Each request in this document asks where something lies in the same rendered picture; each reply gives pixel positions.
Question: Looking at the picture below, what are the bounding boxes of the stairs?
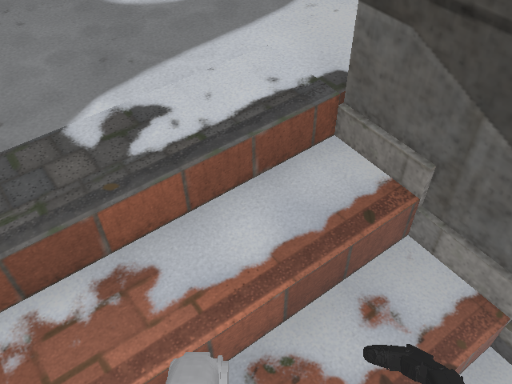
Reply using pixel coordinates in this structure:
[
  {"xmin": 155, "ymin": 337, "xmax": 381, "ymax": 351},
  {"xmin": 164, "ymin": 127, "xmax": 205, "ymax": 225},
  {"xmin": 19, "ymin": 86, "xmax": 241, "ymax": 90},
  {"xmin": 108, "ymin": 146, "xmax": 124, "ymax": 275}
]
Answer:
[{"xmin": 0, "ymin": 94, "xmax": 512, "ymax": 384}]

